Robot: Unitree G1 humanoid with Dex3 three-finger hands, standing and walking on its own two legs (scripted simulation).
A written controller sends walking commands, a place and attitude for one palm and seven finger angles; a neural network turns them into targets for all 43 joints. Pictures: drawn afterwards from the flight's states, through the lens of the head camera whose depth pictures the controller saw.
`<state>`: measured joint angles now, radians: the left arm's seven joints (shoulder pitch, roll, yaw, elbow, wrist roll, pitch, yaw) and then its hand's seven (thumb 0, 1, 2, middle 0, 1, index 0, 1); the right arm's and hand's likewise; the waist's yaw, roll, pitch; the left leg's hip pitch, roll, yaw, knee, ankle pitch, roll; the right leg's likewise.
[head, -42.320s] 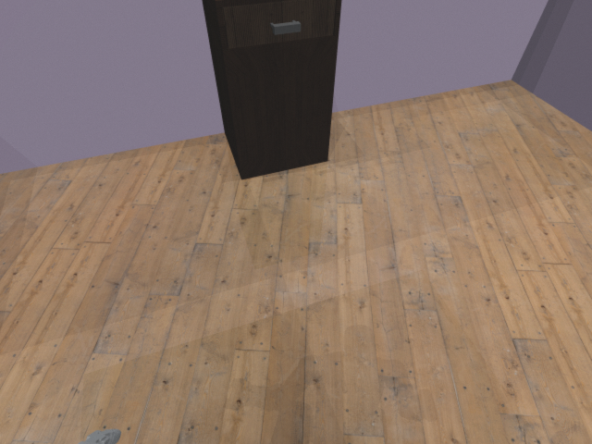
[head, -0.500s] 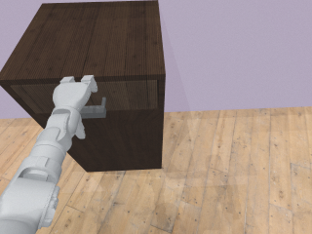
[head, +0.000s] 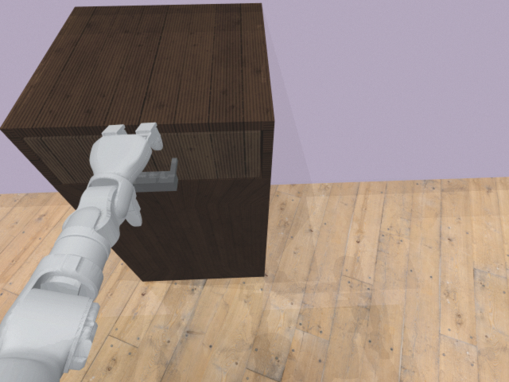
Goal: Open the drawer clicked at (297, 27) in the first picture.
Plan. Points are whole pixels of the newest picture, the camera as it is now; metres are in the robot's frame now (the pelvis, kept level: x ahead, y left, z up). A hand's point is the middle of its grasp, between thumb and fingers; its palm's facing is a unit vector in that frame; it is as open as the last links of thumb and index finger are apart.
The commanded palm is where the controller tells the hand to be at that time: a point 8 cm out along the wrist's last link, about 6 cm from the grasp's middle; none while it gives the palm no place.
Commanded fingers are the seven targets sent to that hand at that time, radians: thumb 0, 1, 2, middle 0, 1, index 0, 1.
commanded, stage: move the hooked fingers above the handle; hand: left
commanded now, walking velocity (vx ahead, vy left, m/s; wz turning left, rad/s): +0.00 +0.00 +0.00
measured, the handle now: (150, 172) +0.50 +0.21 -0.02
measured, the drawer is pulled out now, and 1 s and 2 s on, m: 0.00 0.00 0.00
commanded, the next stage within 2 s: lower the fingers behind the handle in 0.34 s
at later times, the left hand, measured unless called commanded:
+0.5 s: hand (133, 177) +0.44 +0.21 +0.04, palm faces -0.02 -0.05 -1.00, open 13.9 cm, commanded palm +0.42 +0.22 +0.10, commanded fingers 0.00 -0.50 0.30 -0.30 -1.20 -0.30 -1.20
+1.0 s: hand (137, 191) +0.44 +0.22 +0.00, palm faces -0.05 -0.03 -1.00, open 13.9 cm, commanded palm +0.42 +0.21 +0.06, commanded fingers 0.00 -0.50 0.30 -0.30 -1.20 -0.30 -1.20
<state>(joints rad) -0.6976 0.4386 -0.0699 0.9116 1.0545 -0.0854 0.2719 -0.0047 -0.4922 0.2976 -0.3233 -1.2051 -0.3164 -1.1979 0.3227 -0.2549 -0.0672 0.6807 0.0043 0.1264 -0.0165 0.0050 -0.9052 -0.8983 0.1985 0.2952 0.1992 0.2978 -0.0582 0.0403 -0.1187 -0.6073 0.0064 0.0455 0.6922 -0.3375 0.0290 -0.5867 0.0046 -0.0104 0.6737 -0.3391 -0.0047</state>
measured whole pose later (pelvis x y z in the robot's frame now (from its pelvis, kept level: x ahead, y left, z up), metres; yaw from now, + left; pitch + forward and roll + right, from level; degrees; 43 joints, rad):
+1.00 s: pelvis -0.01 +0.00 -0.01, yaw +0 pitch +17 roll -1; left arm -0.68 0.43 -0.05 0.98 1.09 -0.07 0.36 0.00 -0.49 0.30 -0.32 -1.20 -0.32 -1.20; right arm 0.32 -0.25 -0.07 0.70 -0.01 0.12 -0.01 0.00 -0.91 -0.90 0.20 0.30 0.20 0.30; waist -0.07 0.04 -0.13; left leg -0.69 0.01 0.04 0.76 -0.36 0.03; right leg -0.67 0.01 -0.01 0.74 -0.36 -0.01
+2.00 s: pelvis -0.03 +0.00 -0.03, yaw -1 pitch +21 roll -1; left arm -0.82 0.46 -0.06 1.08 1.10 -0.03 0.37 0.00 -0.49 0.30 -0.30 -1.28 -0.29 -1.25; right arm 0.36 -0.25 -0.03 0.67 0.00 0.12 -0.04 0.00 -0.90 -0.90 0.20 0.30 0.20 0.30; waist -0.11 0.04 -0.16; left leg -0.89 0.03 0.04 0.92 -0.38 0.03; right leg -0.87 0.02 -0.01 0.89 -0.38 -0.01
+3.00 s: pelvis +0.01 -0.01 +0.00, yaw +0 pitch +13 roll +0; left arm -0.61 0.42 -0.09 0.82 1.04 -0.06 0.22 0.00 -0.49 0.30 -0.32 -1.21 -0.32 -1.20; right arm 0.28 -0.26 -0.06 0.65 0.01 0.15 -0.02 0.00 -0.91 -0.90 0.20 0.30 0.20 0.30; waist -0.03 0.05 -0.12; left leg -0.55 0.01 0.04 0.67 -0.35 0.02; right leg -0.53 0.01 -0.01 0.66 -0.36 -0.01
